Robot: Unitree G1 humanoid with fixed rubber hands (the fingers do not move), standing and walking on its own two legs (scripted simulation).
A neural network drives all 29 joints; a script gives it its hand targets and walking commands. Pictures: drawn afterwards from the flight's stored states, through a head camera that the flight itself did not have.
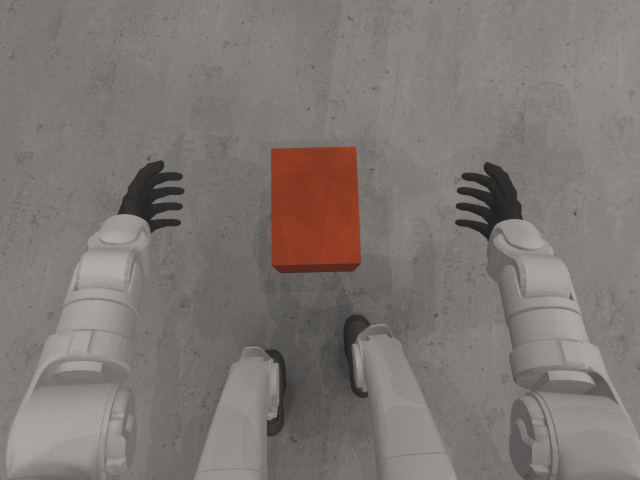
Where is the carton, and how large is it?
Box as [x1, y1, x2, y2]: [271, 147, 360, 272]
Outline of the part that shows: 355,147 271,149 272,265 279,272 348,271 353,270 360,263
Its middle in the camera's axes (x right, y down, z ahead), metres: -0.01 -0.07 +0.97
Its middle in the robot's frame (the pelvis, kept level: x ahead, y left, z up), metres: +0.54 -0.03 -0.58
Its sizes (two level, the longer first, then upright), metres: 0.273 0.198 0.190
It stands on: the floor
